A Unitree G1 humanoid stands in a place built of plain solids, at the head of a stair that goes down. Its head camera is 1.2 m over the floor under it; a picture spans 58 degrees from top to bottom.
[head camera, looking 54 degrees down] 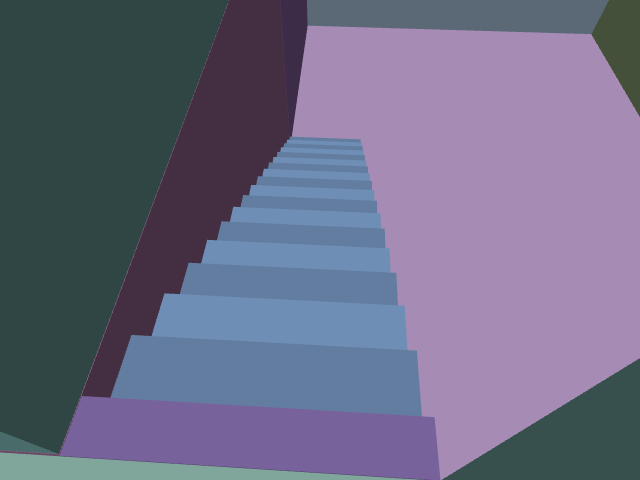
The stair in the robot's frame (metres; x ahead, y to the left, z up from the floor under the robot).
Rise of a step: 0.16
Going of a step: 0.25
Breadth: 0.95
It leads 3 degrees to the right of straight ahead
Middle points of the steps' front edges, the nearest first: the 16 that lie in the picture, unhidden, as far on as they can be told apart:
0.32 0.17 0.00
0.57 0.16 -0.16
0.81 0.14 -0.31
1.06 0.13 -0.47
1.31 0.12 -0.63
1.55 0.10 -0.78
1.80 0.09 -0.94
2.04 0.07 -1.10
2.29 0.06 -1.26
2.53 0.04 -1.41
2.78 0.03 -1.57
3.02 0.02 -1.73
3.27 0.00 -1.89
3.52 -0.01 -2.04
3.76 -0.03 -2.20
4.01 -0.04 -2.36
